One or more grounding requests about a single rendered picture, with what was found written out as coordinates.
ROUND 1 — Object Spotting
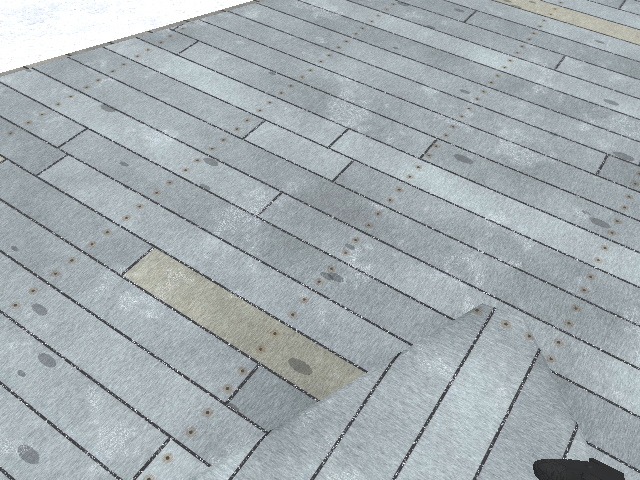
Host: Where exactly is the right robot hand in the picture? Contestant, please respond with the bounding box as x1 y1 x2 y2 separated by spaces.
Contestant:
533 458 625 480

